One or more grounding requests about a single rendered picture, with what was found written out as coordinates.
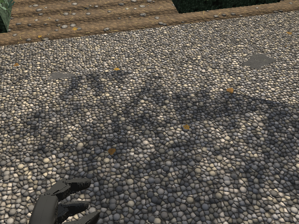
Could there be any robot left hand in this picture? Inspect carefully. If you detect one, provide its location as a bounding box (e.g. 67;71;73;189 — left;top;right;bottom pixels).
26;177;100;224

